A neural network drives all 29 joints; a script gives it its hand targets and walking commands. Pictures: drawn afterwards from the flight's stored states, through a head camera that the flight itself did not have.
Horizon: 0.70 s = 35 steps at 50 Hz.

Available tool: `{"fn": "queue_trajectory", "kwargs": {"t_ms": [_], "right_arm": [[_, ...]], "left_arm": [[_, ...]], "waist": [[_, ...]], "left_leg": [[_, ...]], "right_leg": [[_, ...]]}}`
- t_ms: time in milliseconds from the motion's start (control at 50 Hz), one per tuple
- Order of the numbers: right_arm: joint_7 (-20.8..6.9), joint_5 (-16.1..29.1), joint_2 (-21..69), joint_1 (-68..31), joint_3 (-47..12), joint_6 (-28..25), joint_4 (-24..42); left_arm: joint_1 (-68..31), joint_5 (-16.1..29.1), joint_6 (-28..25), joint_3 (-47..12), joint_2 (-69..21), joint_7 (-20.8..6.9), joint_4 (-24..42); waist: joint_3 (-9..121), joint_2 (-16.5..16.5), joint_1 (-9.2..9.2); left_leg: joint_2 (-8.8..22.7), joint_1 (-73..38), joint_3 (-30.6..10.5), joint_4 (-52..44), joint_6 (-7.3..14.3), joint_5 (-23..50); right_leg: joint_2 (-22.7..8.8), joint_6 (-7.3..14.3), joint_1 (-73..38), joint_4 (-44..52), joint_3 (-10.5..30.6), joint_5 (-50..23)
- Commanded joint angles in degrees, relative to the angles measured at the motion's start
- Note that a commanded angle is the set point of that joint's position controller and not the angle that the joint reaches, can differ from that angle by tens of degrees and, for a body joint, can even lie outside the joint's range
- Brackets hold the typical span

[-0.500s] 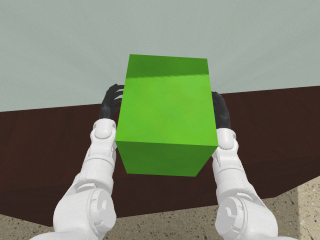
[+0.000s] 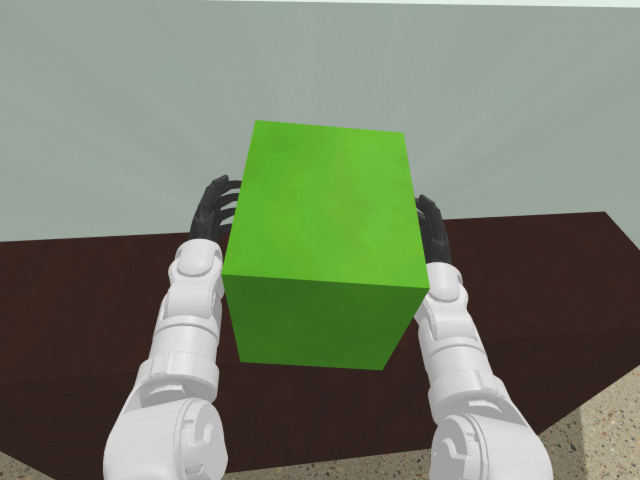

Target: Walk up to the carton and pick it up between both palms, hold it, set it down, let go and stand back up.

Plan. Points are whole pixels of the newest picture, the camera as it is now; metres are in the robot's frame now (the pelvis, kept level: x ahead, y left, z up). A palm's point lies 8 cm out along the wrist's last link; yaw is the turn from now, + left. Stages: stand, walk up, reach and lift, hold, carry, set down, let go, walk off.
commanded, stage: reach and lift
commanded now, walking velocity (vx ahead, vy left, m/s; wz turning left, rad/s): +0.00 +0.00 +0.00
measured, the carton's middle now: (320, 248) +0.39 -0.02 +0.07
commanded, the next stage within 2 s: none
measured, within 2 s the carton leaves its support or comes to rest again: neither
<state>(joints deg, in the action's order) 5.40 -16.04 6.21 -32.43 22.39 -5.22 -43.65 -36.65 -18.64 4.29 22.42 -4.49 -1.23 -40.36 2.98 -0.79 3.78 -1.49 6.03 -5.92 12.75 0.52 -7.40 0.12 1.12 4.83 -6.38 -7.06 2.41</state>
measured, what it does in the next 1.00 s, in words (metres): stands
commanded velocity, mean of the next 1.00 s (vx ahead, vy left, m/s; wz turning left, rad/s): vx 0.00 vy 0.00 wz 0.00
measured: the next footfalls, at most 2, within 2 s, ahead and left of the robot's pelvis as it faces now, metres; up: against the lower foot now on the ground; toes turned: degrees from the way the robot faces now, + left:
none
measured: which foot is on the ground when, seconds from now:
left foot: down 0.00-1.00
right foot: down 0.00-1.00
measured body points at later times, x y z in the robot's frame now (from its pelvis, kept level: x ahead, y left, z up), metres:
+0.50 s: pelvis +0.00 +0.00 +0.00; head -0.01 +0.03 +0.45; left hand +0.39 +0.12 +0.14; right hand +0.35 -0.17 +0.11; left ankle -0.01 +0.11 -0.75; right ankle +0.01 -0.11 -0.75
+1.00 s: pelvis -0.01 +0.01 +0.00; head -0.03 +0.04 +0.45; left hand +0.37 +0.12 +0.18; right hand +0.33 -0.18 +0.15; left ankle -0.01 +0.11 -0.75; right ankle +0.01 -0.11 -0.75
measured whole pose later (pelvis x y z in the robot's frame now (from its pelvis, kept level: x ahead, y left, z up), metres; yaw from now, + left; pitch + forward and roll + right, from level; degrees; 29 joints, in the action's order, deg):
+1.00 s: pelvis -0.01 +0.01 +0.00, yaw -2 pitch -8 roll -1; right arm 9.0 4.6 1.1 -28.2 6.6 15.2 -20.1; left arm -32.3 -18.5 38.0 11.0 -4.0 -0.6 -2.7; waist -4.6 -3.3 5.7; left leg -0.9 -0.9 -3.3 16.9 1.2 -10.0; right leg 0.6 0.5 -2.5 -8.3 -4.9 3.0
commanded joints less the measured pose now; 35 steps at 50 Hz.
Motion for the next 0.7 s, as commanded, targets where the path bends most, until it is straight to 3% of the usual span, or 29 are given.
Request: {"fn": "queue_trajectory", "kwargs": {"t_ms": [0, 100, 300, 540, 680], "right_arm": [[-5.76, 2.24, 21.03, -37.53, -20.16, -1.64, 9.64], [-5.43, 5.60, 19.01, -36.23, -22.18, 0.38, 12.41], [-3.28, 12.15, 16.68, -32.14, -28.67, 3.84, 23.15], [-0.63, 18.76, 14.16, -29.63, -34.36, 8.73, 34.36], [0.62, 21.53, 12.59, -29.95, -35.06, 13.03, 37.23]], "left_arm": [[-30.95, 2.16, 1.47, -20.14, -25.06, -6.21, 8.48], [-28.08, 3.04, 5.78, -22.33, -24.22, -6.19, 13.36], [-22.32, 5.01, 13.16, -28.25, -22.96, -6.52, 25.53], [-17.67, 7.12, 21.81, -34.61, -22.47, -6.40, 37.86], [-16.98, 7.72, 27.53, -36.15, -21.96, -6.33, 41.64]], "waist": [[19.20, 1.71, 0.75], [18.10, 1.77, 0.85], [18.69, 1.39, 1.37], [16.42, 1.78, 1.91], [12.11, 1.77, 2.45]], "left_leg": [[-0.03, 5.45, 2.76, -2.24, -1.39, 4.04], [-0.08, 4.07, 2.88, -1.56, -1.56, 4.92], [-0.28, 0.80, 2.68, 0.01, -1.57, 11.72], [0.09, -3.28, 2.88, 1.35, -2.35, 14.87], [0.51, -4.09, 3.30, 1.22, -2.84, 11.21]], "right_leg": [[0.14, -1.36, -18.60, -5.16, 0.50, -10.27], [0.33, -1.38, -18.78, -5.13, 0.44, -10.49], [0.58, -1.80, -22.19, -5.38, 1.17, -17.83], [1.19, -1.76, -21.48, -4.95, 1.37, -18.19], [1.46, -1.59, -19.21, -4.11, 1.15, -13.06]]}}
